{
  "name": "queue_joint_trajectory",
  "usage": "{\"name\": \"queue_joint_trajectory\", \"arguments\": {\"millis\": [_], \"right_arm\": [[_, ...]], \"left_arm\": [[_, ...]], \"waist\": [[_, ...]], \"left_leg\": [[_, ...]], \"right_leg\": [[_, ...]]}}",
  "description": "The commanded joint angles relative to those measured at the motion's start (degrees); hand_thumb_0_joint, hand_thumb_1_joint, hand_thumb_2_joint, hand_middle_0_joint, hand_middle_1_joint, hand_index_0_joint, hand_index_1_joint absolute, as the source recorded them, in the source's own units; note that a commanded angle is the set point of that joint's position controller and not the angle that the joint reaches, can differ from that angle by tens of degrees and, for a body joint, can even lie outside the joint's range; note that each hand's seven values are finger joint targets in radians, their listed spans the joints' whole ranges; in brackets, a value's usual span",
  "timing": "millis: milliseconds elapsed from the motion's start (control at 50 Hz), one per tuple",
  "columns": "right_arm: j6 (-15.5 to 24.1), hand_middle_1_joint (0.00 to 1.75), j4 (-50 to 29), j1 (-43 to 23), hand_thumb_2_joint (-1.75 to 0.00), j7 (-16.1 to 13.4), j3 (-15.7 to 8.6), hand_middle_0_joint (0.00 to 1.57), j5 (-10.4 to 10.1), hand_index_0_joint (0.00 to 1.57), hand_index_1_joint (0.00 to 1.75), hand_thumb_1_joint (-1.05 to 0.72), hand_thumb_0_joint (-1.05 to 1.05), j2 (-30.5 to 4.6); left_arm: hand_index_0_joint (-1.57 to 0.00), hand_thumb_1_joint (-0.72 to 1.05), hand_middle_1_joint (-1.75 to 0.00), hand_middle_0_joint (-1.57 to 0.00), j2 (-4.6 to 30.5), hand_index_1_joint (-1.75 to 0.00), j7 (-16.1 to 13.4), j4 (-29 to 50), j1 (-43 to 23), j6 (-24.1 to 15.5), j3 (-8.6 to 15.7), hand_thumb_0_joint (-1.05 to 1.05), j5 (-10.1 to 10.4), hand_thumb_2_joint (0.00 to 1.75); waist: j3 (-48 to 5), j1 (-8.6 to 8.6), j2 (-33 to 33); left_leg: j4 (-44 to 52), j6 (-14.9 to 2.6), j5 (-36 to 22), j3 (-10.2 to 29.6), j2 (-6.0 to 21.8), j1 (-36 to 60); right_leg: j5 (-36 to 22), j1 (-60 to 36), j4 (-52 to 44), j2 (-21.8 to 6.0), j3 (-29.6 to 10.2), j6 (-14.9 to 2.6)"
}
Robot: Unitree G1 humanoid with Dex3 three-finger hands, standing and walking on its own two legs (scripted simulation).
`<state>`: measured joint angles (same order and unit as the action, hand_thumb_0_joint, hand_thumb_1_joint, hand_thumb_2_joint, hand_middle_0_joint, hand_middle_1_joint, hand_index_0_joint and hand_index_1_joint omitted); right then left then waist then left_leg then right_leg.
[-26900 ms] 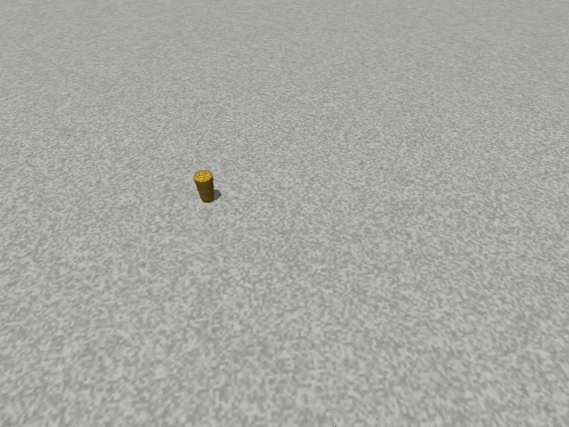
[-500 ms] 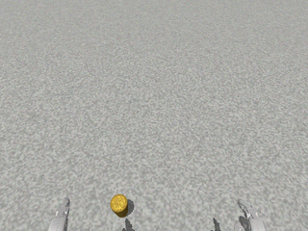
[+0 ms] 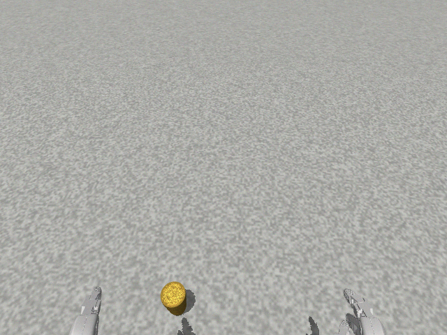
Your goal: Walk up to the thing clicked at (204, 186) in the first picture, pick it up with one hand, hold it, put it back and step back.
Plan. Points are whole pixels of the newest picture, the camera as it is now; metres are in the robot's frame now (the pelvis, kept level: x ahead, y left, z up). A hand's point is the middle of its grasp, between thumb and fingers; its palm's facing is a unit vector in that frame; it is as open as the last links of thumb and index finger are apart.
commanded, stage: home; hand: left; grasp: from the side
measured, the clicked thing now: (175, 300) +0.41 +0.20 -0.65
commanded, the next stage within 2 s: stand in 0.32 s
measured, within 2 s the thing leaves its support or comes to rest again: neither
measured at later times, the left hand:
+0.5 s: hand out of the picture +0.17 +0.19 -0.05, palm faces +0.11 -0.95 -0.29, open 17.2 cm
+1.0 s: hand out of the picture +0.11 +0.24 -0.11, palm faces -0.01 -0.93 -0.35, open 7.9 cm
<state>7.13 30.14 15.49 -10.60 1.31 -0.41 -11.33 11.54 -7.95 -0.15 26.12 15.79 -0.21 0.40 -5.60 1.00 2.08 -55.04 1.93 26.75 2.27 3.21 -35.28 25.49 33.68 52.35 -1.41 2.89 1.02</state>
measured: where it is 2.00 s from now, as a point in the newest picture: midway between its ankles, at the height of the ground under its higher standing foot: outside the picture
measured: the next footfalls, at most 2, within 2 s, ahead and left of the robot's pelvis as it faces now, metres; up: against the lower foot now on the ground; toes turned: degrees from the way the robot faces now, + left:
none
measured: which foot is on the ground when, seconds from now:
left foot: down 0.00-1.00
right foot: down 0.00-1.00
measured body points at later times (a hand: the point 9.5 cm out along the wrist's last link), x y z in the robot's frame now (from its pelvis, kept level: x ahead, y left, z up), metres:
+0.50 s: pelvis +0.00 +0.00 +0.00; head +0.02 +0.01 +0.45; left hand +0.16 +0.24 -0.03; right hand +0.16 -0.23 -0.07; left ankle +0.01 +0.14 -0.69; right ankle +0.01 -0.13 -0.69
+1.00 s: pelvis +0.00 +0.01 +0.02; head +0.01 +0.01 +0.47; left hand +0.11 +0.29 -0.09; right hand +0.11 -0.28 -0.09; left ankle +0.01 +0.14 -0.69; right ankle +0.01 -0.13 -0.69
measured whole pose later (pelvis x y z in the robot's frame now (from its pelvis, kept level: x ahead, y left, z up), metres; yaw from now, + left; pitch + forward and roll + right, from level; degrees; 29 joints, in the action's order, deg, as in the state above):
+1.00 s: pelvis +0.00 +0.01 +0.02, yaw +0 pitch +0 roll +0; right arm 1.0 48.5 11.2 -1.1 -2.2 3.5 -17.5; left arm 18.4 -1.4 -41.2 13.2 1.3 1.2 -3.1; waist 1.2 -0.9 -0.6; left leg -45.0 0.8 22.4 0.6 1.1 -22.9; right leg 22.4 22.5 44.7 -3.4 1.7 1.6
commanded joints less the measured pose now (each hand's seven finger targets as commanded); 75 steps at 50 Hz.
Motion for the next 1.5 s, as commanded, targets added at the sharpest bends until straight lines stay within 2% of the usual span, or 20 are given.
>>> {"name": "queue_joint_trajectory", "arguments": {"millis": [0,40,120,160,200,400,420,460,540,600,660,700,720,740,860,1000,1080,1280,1380,1480], "right_arm": [[3.4,0.30,-9.2,-3.6,-0.90,-0.6,-2.8,0.20,0.1,0.20,0.30,-0.90,0.00,-6.9],[3.5,0.30,-9.2,-3.8,-0.90,-0.4,-2.6,0.20,0.1,0.20,0.30,-0.90,0.00,-6.7],[3.5,0.30,-9.3,-3.7,-0.90,-0.7,-2.6,0.20,0.2,0.20,0.30,-0.90,0.00,-6.8],[3.6,0.30,-9.3,-3.9,-0.90,-0.7,-2.4,0.20,0.1,0.20,0.30,-0.90,0.00,-6.5],[3.7,0.30,-9.4,-3.9,-0.90,-0.8,-2.5,0.20,0.2,0.20,0.30,-0.90,0.00,-6.7],[4.0,0.30,-9.4,-4.0,-0.90,-0.5,-2.4,0.20,0.1,0.20,0.30,-0.90,0.00,-6.7],[4.0,0.30,-9.3,-3.8,-0.90,-0.5,-2.5,0.20,0.2,0.20,0.30,-0.90,0.00,-6.5],[4.1,0.30,-9.4,-3.9,-0.90,-0.7,-2.5,0.20,0.1,0.20,0.30,-0.90,0.00,-6.6],[4.1,0.30,-9.0,-3.5,-0.90,-0.7,-2.7,0.20,0.2,0.20,0.30,-0.90,0.00,-6.8],[4.1,0.30,-9.3,-3.7,-0.90,-0.7,-2.6,0.20,0.2,0.20,0.30,-0.90,0.00,-6.7],[4.0,0.30,-8.8,-3.5,-0.90,-0.8,-2.7,0.20,0.3,0.20,0.30,-0.90,0.00,-6.8],[4.0,0.30,-9.2,-3.7,-0.90,-0.7,-2.4,0.20,0.2,0.20,0.30,-0.90,0.00,-6.6],[-0.3,0.30,2.7,-6.3,-0.90,2.7,-5.0,0.20,6.4,0.20,0.30,-0.90,0.00,-15.7],[-1.9,0.30,5.6,-5.3,-0.90,4.8,-5.4,0.20,7.2,0.20,0.30,-0.90,0.00,-15.1],[-3.2,0.30,9.5,-6.0,-0.90,9.1,-6.2,0.20,3.4,0.20,0.30,-0.90,0.00,-14.8],[-4.6,0.30,15.9,-6.9,-0.90,9.5,-6.0,0.20,3.4,0.20,0.30,-0.90,0.00,-15.6],[-4.9,0.30,19.6,-6.1,-0.90,9.4,-5.7,0.20,2.8,0.20,0.30,-0.90,0.00,-16.0],[-5.8,0.30,27.1,-7.1,-0.90,9.2,-4.6,0.20,2.0,0.20,0.30,-0.90,0.00,-17.8],[-5.6,0.30,29.3,-7.9,-0.90,9.2,-4.4,0.20,1.7,0.20,0.30,-0.90,0.00,-17.6],[-6.0,0.30,30.6,-9.1,-0.90,9.4,-4.4,0.20,1.8,0.20,0.30,-0.90,0.00,-18.2]], "left_arm": [[-0.05,-0.56,-0.06,-0.05,7.2,-0.05,-0.6,12.2,-3.0,-3.2,4.1,0.00,-0.4,0.05],[-0.05,-0.54,-0.06,-0.05,4.7,-0.06,-0.2,9.3,0.0,-2.8,2.4,0.00,-0.3,0.06],[-0.05,-0.55,-0.06,-0.05,6.7,-0.06,-0.5,12.5,-3.4,-3.2,3.6,0.00,-0.4,0.05],[-0.05,-0.56,-0.05,-0.05,4.3,-0.05,-0.3,7.7,0.3,-2.8,2.2,0.00,-0.3,0.05],[-0.05,-0.55,-0.06,-0.05,6.3,-0.06,-0.6,12.2,-2.8,-3.2,3.5,0.00,-0.2,0.06],[-0.05,-0.54,-0.06,-0.05,4.7,-0.06,-0.3,9.1,-0.9,-3.1,2.1,0.00,-0.3,0.06],[-0.13,-0.46,-0.14,-0.13,6.5,-0.14,-0.4,12.8,-2.6,-3.5,3.7,0.00,-0.3,0.14],[-0.20,-0.30,-0.30,-0.20,4.9,-0.30,-0.3,8.9,-0.1,-3.1,2.5,0.00,-0.4,0.30],[-0.20,0.02,-0.30,-0.20,6.8,-0.30,-0.6,13.0,-2.2,-3.6,3.9,0.00,-0.4,0.62],[-0.20,0.26,-0.30,-0.20,4.1,-0.30,-0.3,8.9,0.1,-3.1,1.8,0.00,-0.4,0.86],[-0.20,0.50,-0.30,-0.20,7.1,-0.30,-0.6,12.6,-3.1,-3.6,3.9,0.00,-0.6,0.90],[-0.20,0.66,-0.30,-0.20,4.2,-0.30,-0.2,7.9,1.1,-2.9,2.1,0.00,-0.3,0.90],[-0.20,0.74,-0.30,-0.20,13.0,-0.30,2.4,-11.8,-11.1,-10.0,5.2,0.00,-6.0,0.90],[-0.20,0.82,-0.30,-0.20,14.0,-0.30,4.0,-15.3,-9.3,-12.7,5.8,0.00,-6.4,0.90],[-0.20,0.90,-0.30,-0.20,14.9,-0.30,6.4,-28.8,-13.3,-16.8,4.5,0.00,-3.2,0.90],[-0.20,0.90,-0.30,-0.20,15.9,-0.30,6.3,-41.8,-16.0,-17.8,4.2,0.00,-3.0,0.90],[-0.20,0.90,-0.30,-0.20,16.8,-0.30,6.0,-47.6,-16.0,-18.0,3.9,0.00,-2.5,0.90],[-0.20,0.90,-0.30,-0.20,17.9,-0.30,6.0,-58.0,-17.5,-17.2,2.9,0.00,-1.8,0.90],[-0.20,0.90,-0.30,-0.20,18.0,-0.30,6.1,-61.1,-18.0,-17.5,2.6,0.00,-1.9,0.90],[-0.20,0.90,-0.30,-0.20,18.3,-0.30,6.4,-62.7,-18.9,-17.2,2.5,0.00,-2.0,0.90]], "waist": [[-6.0,0.32,0.4],[-5.3,0.23,-0.4],[-6.5,0.54,0.0],[-3.8,0.38,-1.0],[-5.8,-0.03,0.6],[-4.1,0.26,-0.2],[-5.1,-0.09,0.9],[-5.1,0.35,-0.8],[-6.7,-0.30,1.1],[-5.7,0.39,-1.3],[-6.5,0.16,0.1],[-4.6,0.33,-1.3],[2.9,-1.50,-5.5],[-0.5,-2.08,-7.3],[-1.1,-2.19,-1.6],[3.7,-2.06,-0.4],[2.7,-1.74,-1.7],[6.4,-1.66,-0.4],[6.7,-1.85,-2.5],[8.3,-1.95,-1.2]], "left_leg": [[9.0,-1.89,-10.6,-2.5,-2.6,4.2],[9.3,-1.89,-10.2,-2.2,-2.6,3.3],[9.2,-1.92,-10.6,-2.4,-2.6,4.3],[9.5,-1.91,-9.4,-2.4,-2.6,3.3],[9.7,-1.78,-9.8,-2.2,-2.6,4.0],[10.2,-1.84,-7.2,-2.2,-2.5,3.2],[10.0,-1.72,-8.0,-2.1,-2.5,3.3],[9.7,-1.78,-9.0,-2.2,-2.4,3.6],[9.6,-1.59,-10.8,-2.0,-2.3,4.5],[8.9,-1.84,-12.2,-2.3,-2.5,4.0],[9.4,-1.78,-11.3,-2.2,-2.4,4.8],[9.0,-1.98,-10.9,-2.4,-2.5,3.4],[11.4,-3.78,-17.8,0.9,-1.0,4.2],[10.7,-5.35,-18.0,-0.6,-0.5,7.3],[17.1,-5.78,-13.5,2.4,-0.2,14.0],[24.9,-5.12,-11.1,3.7,0.6,14.8],[26.4,-4.44,-18.7,3.4,1.0,19.4],[35.9,-3.44,-16.4,4.4,2.4,22.5],[36.4,-3.02,-20.7,4.0,2.5,26.0],[38.9,-2.89,-13.6,4.3,2.5,24.2]], "right_leg": [[-9.5,-3.7,-9.2,2.0,1.1,-1.00],[-9.1,-3.5,-8.9,2.2,1.3,-1.13],[-9.7,-4.1,-9.2,2.0,1.1,-0.99],[-8.3,-3.1,-9.4,2.1,1.2,-1.04],[-8.6,-3.8,-9.2,2.1,1.3,-1.17],[-6.1,-2.6,-9.3,2.3,1.5,-1.20],[-6.8,-3.2,-9.1,2.3,1.4,-1.32],[-7.6,-2.6,-9.1,2.5,1.6,-1.20],[-9.2,-3.9,-8.4,2.3,1.5,-1.37],[-11.0,-3.7,-8.6,2.3,1.4,-1.03],[-10.0,-3.8,-8.9,2.2,1.3,-1.13],[-9.7,-3.3,-9.3,2.2,1.3,-0.94],[-11.5,-11.0,-10.8,-2.8,-3.6,-4.29],[-15.4,-12.0,-11.0,-4.2,-6.1,-5.71],[-11.3,-12.2,-13.5,-3.6,-5.3,-4.51],[-9.8,-16.9,-20.1,-3.9,-4.8,-3.63],[-16.9,-20.8,-23.2,-5.1,-5.2,-3.36],[-15.2,-26.1,-30.6,-5.6,-4.4,-1.96],[-16.5,-26.0,-33.1,-6.0,-4.3,-1.55],[-12.5,-26.2,-34.4,-5.7,-4.1,-1.37]]}}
